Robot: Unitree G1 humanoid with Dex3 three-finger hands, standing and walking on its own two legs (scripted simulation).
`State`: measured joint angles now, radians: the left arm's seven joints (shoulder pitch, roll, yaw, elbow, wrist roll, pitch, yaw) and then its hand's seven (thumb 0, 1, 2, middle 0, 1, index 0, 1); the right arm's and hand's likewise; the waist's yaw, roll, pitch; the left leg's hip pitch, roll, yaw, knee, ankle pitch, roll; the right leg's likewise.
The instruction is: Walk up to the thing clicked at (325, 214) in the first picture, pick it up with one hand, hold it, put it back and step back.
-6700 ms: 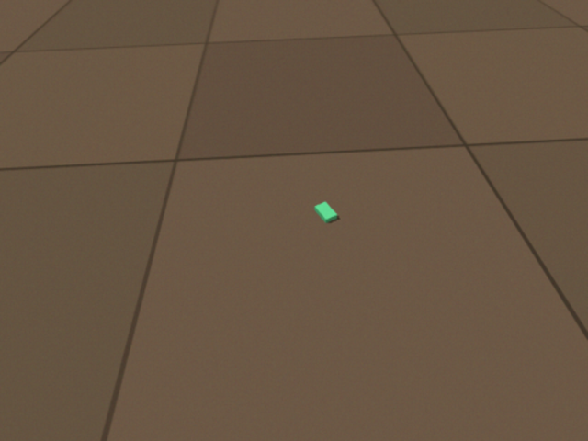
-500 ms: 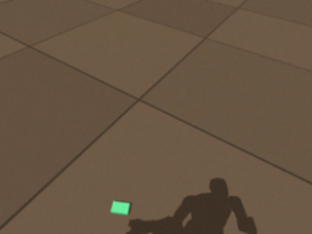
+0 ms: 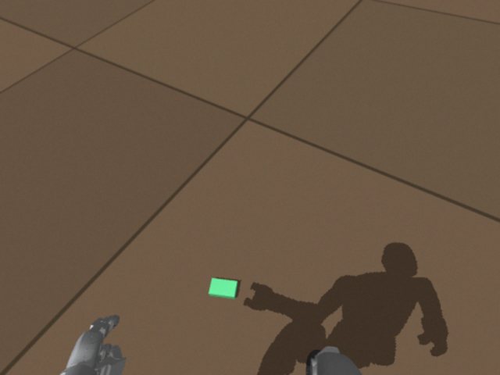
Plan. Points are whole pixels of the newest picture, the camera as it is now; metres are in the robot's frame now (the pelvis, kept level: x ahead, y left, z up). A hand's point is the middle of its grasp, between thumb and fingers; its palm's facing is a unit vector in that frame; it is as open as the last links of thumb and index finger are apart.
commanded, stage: walk up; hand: left
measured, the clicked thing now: (223, 288) +0.50 +0.20 -0.73
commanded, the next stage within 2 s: none
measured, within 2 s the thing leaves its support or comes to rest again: neither
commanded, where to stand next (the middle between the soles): +0.11 +0.00 m, yaw -7 degrees
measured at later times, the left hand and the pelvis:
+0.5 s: hand out of the picture +0.02 +0.26 -0.10, palm faces -0.08 -0.90 -0.43, open 7.4 cm; pelvis -0.02 -0.02 +0.03, yaw -6 degrees
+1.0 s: hand out of the picture +0.14 +0.27 -0.13, palm faces -0.15 -0.93 -0.33, open 7.4 cm; pelvis +0.06 +0.02 +0.02, yaw -6 degrees
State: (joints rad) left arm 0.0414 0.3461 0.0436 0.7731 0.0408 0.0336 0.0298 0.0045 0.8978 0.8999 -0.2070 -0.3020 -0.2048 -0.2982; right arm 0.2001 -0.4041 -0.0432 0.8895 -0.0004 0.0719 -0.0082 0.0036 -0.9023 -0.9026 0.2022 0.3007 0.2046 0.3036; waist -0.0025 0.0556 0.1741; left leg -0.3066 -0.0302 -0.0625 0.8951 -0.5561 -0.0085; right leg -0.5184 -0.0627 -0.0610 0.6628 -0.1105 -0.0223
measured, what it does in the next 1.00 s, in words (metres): steps on the spot: left foot, then right foot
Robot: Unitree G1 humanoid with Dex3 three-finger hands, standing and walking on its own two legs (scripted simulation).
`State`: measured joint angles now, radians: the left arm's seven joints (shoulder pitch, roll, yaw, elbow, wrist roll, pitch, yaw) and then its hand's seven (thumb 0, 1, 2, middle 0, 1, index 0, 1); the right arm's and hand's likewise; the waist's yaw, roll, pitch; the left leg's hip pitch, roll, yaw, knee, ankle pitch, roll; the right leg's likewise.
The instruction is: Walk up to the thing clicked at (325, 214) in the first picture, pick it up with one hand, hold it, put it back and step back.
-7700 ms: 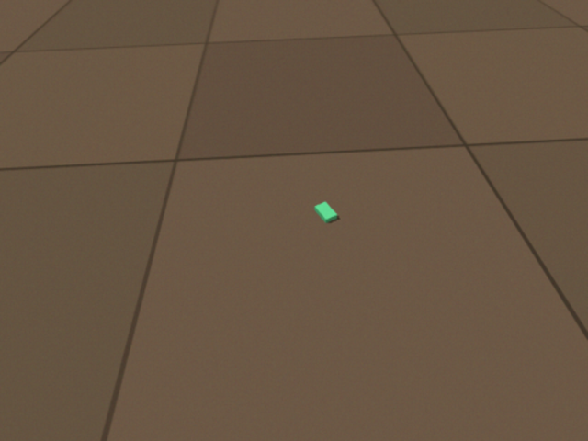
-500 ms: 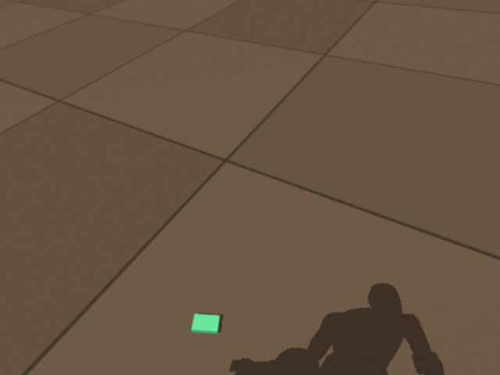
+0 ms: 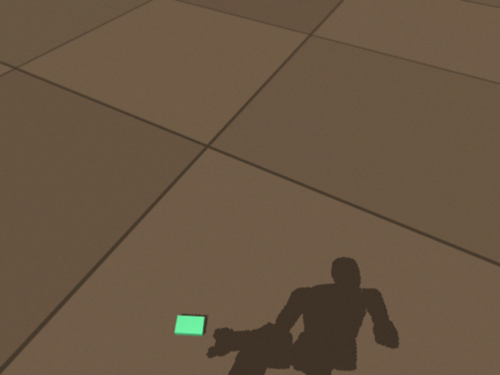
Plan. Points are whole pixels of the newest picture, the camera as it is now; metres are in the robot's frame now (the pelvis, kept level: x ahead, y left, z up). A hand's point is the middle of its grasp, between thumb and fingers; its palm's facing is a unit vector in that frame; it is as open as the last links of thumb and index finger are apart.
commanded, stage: walk up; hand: left
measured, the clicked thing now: (190, 325) +0.42 +0.23 -0.75
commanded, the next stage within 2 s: stand in 1.18 s
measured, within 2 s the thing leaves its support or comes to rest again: neither
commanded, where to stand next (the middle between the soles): +0.06 -0.01 m, yaw -1 degrees
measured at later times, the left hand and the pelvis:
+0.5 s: hand out of the picture +0.11 +0.23 -0.14, palm faces +0.01 -0.92 -0.39, open 7.4 cm; pelvis +0.06 -0.03 +0.00, yaw +1 degrees
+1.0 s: hand out of the picture +0.15 +0.25 -0.14, palm faces +0.01 -0.94 -0.34, open 7.4 cm; pelvis +0.07 +0.00 +0.01, yaw +1 degrees
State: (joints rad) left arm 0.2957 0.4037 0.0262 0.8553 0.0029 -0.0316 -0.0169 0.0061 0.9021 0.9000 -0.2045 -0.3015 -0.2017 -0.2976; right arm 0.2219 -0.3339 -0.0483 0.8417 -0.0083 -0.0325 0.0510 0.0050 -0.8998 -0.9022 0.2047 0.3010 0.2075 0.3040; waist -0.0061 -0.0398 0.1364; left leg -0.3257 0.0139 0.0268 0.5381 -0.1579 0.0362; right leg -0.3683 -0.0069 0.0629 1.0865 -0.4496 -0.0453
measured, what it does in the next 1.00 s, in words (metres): steps on the spot: right foot, then left foot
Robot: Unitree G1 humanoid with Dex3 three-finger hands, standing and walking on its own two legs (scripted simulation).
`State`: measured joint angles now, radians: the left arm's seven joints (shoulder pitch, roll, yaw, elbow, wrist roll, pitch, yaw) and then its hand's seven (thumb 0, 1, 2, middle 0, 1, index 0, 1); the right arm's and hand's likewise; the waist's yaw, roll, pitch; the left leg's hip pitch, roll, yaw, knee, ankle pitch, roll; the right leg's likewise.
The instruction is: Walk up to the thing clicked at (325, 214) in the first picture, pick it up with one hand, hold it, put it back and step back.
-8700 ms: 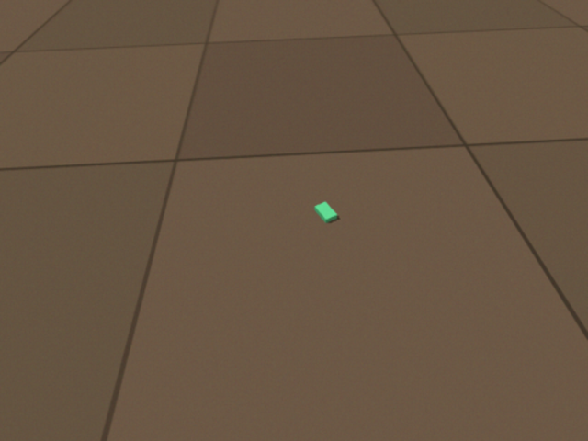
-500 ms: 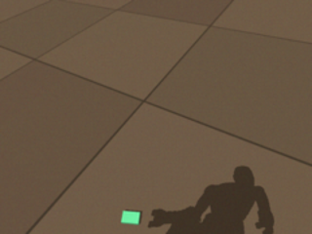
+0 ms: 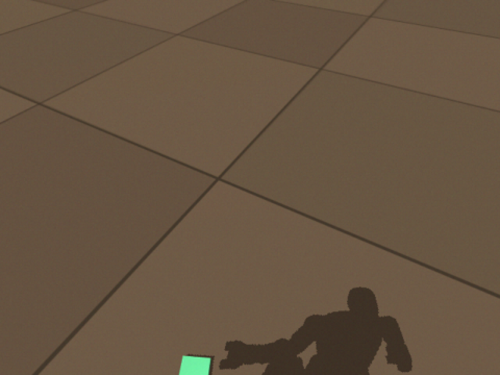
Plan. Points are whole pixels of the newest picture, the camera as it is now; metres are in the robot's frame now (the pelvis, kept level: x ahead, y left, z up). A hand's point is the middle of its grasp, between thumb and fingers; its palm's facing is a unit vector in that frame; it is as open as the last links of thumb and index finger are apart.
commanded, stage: walk up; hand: left
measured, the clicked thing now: (195, 367) +0.36 +0.23 -0.77
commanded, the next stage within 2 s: stand in 0.18 s
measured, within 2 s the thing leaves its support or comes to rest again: neither
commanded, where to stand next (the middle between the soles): -0.01 +0.00 m, yaw -1 degrees
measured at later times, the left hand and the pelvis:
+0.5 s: hand out of the picture +0.07 +0.24 -0.15, palm faces -0.01 -0.94 -0.34, open 7.4 cm; pelvis -0.01 -0.01 +0.00, yaw +0 degrees
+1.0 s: hand out of the picture +0.08 +0.23 -0.15, palm faces -0.02 -0.94 -0.35, open 7.4 cm; pelvis +0.00 -0.03 +0.00, yaw +0 degrees
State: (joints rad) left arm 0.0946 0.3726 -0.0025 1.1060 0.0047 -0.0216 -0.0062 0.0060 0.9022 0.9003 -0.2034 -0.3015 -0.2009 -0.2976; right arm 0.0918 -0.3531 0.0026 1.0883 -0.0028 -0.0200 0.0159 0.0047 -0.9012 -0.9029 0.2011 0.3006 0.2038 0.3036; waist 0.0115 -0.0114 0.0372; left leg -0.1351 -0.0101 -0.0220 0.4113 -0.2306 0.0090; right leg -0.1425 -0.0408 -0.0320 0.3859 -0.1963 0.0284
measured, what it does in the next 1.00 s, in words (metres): stands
